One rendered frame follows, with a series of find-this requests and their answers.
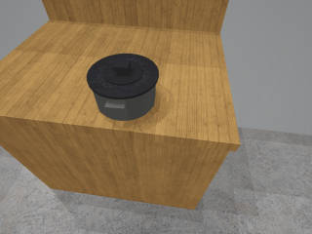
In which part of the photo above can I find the pot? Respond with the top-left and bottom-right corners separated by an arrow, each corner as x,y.
93,85 -> 156,121

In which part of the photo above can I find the table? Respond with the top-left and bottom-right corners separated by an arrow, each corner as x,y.
0,0 -> 241,210

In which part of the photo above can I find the lid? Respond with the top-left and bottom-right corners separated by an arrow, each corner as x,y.
86,54 -> 159,99

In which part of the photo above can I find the knob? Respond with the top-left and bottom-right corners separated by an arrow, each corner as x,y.
113,58 -> 131,73

